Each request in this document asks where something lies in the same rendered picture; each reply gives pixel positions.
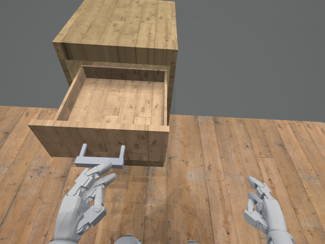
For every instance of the cabinet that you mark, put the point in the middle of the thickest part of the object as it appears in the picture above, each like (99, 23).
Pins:
(121, 33)

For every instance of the robot left hand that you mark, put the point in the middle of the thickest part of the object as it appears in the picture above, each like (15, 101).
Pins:
(69, 223)

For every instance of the right robot forearm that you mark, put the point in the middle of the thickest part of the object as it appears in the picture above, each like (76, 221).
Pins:
(279, 237)

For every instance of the drawer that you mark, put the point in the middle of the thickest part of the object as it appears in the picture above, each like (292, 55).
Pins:
(105, 108)

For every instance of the robot right hand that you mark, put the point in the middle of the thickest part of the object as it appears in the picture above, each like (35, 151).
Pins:
(268, 215)

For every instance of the handle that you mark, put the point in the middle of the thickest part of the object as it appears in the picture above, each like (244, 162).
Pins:
(82, 161)

